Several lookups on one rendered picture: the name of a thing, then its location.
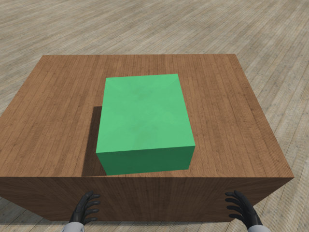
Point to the carton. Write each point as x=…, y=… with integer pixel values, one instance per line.
x=144, y=126

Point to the left robot hand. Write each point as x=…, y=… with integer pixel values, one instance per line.
x=81, y=211

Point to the pedestal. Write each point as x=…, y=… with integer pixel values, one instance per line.
x=49, y=135

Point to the robot left forearm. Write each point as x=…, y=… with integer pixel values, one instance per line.
x=73, y=227

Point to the right robot hand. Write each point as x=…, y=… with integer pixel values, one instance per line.
x=248, y=214

